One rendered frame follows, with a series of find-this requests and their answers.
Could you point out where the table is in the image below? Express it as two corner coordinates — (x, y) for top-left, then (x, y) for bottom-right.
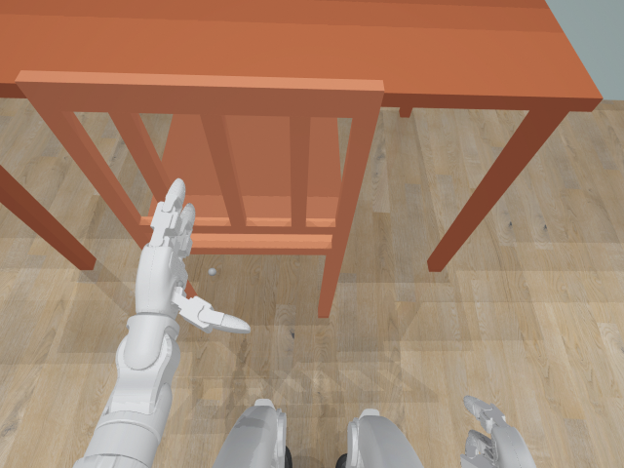
(0, 0), (603, 272)

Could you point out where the robot left hand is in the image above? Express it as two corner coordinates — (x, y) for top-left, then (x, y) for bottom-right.
(136, 178), (251, 333)

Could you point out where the robot right hand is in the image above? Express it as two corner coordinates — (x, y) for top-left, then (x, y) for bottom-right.
(460, 395), (536, 468)

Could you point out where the left robot shin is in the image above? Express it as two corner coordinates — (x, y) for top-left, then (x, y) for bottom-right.
(254, 399), (285, 468)

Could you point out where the robot left forearm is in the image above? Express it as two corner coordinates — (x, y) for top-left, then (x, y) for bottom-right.
(72, 313), (180, 468)

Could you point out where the chair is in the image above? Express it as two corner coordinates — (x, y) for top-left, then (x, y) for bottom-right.
(15, 70), (384, 318)

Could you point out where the robot right thigh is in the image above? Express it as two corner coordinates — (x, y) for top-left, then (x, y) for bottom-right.
(347, 415), (424, 468)

